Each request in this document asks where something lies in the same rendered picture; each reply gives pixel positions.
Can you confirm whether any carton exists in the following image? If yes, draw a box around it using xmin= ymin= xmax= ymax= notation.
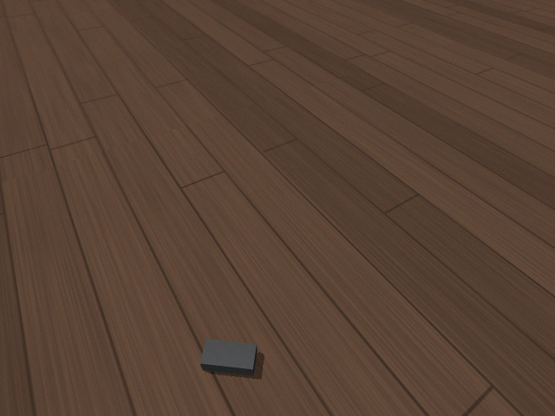
xmin=200 ymin=339 xmax=257 ymax=376

